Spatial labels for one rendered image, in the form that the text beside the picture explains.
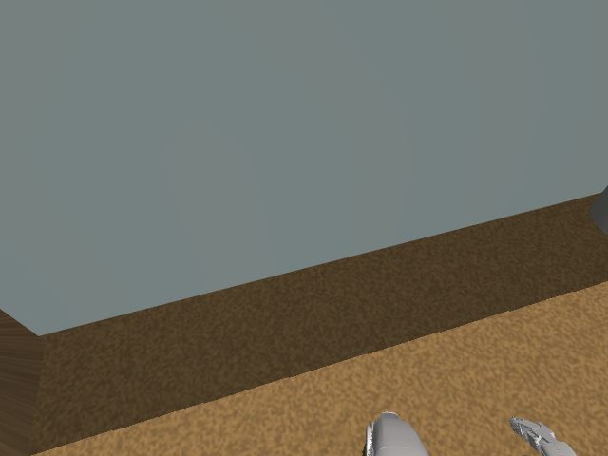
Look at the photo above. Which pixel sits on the right robot hand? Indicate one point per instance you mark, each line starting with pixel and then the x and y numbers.
pixel 540 437

